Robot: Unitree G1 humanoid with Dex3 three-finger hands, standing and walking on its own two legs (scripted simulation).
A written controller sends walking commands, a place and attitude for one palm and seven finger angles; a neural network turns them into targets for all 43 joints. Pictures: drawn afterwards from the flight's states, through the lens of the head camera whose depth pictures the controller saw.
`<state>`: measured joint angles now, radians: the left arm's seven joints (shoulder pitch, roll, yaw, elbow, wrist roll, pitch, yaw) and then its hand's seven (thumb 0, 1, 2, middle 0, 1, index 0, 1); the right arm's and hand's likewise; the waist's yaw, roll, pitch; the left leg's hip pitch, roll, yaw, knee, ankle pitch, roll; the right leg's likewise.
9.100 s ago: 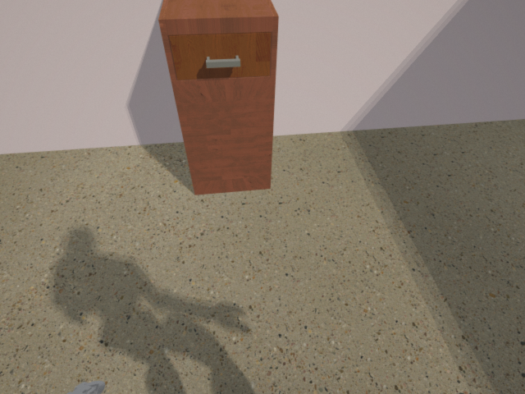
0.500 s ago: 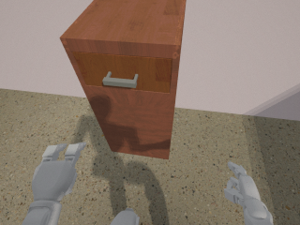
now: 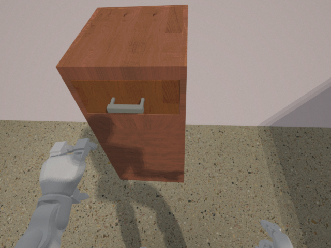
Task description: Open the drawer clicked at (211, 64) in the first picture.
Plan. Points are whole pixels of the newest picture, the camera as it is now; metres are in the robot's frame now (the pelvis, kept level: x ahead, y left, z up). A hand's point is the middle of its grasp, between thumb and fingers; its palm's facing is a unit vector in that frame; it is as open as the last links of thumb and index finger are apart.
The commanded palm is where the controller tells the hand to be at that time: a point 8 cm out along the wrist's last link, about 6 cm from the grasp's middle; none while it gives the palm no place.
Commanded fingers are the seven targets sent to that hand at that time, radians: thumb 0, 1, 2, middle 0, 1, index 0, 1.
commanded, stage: raise the hand with hooked fingers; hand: left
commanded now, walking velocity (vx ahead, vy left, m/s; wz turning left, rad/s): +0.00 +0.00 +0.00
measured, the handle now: (126, 104) +0.55 +0.20 -0.02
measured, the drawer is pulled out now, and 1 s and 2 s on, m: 0.00 0.00 0.00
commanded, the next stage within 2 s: move the hooked fingers above the handle in 0.84 s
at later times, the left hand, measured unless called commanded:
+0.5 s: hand (67, 146) +0.31 +0.26 +0.10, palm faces +0.03 -0.08 -1.00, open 13.8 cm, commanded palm +0.28 +0.25 +0.16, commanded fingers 0.00 -0.50 0.30 -0.30 -1.20 -0.30 -1.20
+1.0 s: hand (76, 148) +0.31 +0.24 +0.09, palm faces +0.03 -0.09 -1.00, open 13.8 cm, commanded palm +0.29 +0.24 +0.15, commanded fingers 0.00 -0.50 0.30 -0.30 -1.20 -0.30 -1.20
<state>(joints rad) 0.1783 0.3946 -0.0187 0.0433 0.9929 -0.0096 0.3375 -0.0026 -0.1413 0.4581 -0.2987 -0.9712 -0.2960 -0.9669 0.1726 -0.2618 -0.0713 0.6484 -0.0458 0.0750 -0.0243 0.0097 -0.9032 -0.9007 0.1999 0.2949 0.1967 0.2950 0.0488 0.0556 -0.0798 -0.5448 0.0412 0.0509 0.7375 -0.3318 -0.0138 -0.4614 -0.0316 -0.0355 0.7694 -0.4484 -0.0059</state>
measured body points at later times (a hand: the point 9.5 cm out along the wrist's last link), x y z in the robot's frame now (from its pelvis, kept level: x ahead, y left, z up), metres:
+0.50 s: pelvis +0.00 +0.01 +0.02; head +0.02 -0.02 +0.47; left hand +0.30 +0.26 +0.15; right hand +0.20 -0.20 -0.09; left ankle +0.02 +0.13 -0.71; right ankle -0.04 -0.11 -0.71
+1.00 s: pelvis +0.00 +0.00 +0.02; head +0.02 -0.03 +0.47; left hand +0.30 +0.24 +0.15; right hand +0.18 -0.23 -0.10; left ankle +0.02 +0.13 -0.71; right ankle -0.04 -0.11 -0.71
